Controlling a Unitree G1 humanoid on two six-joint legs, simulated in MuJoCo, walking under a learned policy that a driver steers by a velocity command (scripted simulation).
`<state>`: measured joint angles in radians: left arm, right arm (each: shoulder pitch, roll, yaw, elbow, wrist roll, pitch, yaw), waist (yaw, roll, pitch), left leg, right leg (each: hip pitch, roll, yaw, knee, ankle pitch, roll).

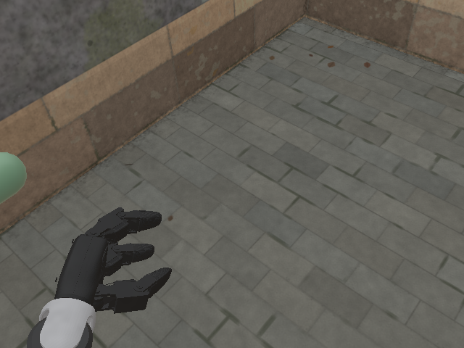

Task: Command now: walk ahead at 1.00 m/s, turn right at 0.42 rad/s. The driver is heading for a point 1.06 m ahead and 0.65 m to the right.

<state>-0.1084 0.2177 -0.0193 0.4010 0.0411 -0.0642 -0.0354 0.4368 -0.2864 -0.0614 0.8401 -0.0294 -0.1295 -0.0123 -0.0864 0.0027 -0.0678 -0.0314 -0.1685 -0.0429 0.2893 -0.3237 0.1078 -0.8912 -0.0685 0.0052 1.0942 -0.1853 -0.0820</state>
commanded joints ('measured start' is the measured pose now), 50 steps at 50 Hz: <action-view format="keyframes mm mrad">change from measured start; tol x64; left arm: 1 96 27 17 63 -6 27 -49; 50 561 350 149 292 -46 65 17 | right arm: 1 -73 -121 -17 -54 10 -30 1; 50 -130 -56 13 -136 -35 56 3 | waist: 1 46 -45 88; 50 243 -237 -4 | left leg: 1 -204 232 -29 -222 599 38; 7 174 354 94 290 1537 -68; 10 -826 90 39 1349 -164 -145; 12 -894 175 -63 1377 -3 -135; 25 -181 197 37 309 378 -122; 30 340 620 -830 -69 -624 26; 47 65 420 309 292 1368 -83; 50 -572 160 253 1336 -151 -109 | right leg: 1 362 6 -57 -250 213 -45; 10 1481 -200 585 -540 130 -399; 23 447 41 315 -951 213 -137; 31 28 80 78 391 -140 -41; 50 1077 26 240 -423 65 -231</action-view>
